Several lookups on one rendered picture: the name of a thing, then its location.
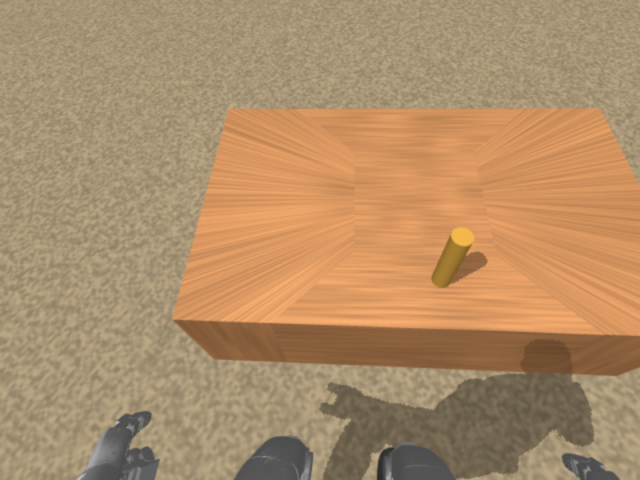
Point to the right robot hand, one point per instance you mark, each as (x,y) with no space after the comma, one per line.
(587,468)

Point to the right robot foot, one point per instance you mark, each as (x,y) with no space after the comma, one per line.
(380,463)

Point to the left robot arm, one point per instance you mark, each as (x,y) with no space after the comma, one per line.
(102,472)

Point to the can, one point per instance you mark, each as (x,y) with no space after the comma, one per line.
(452,256)

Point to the left robot hand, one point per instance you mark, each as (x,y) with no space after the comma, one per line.
(113,448)

